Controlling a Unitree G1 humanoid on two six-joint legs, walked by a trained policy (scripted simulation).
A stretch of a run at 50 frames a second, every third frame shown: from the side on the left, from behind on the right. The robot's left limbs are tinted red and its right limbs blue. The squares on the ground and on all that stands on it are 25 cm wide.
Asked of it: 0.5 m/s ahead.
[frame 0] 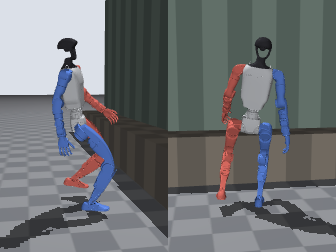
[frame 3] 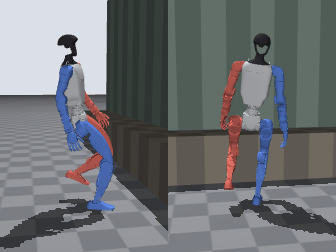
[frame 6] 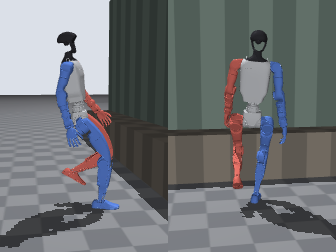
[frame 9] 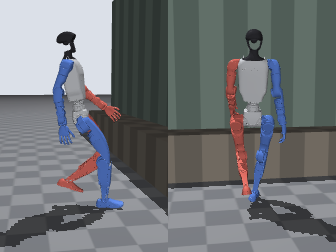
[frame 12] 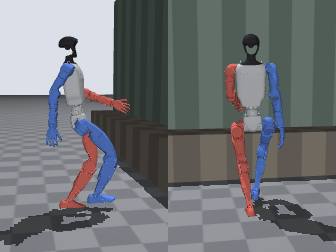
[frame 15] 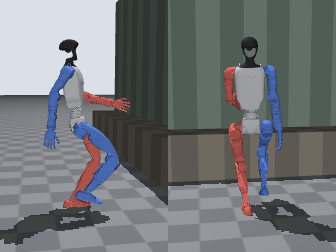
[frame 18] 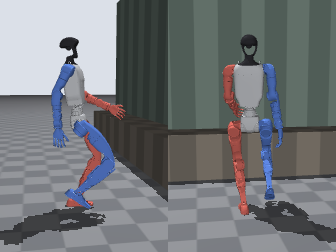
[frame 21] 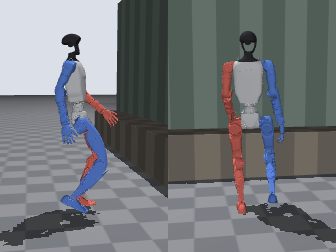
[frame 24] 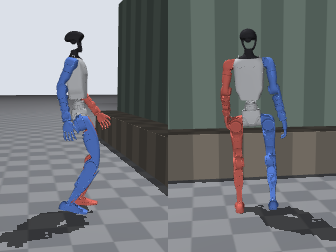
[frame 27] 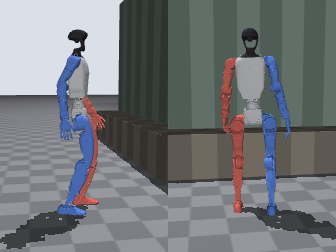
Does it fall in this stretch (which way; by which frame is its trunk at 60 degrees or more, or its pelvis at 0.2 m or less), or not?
no
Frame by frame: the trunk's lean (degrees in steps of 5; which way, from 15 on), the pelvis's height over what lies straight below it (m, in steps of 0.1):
0: 10, 0.7
3: 10, 0.7
6: 10, 0.7
9: 10, 0.8
12: 10, 0.7
15: 5, 0.7
18: 5, 0.7
21: 5, 0.8
24: 5, 0.8
27: 0, 0.8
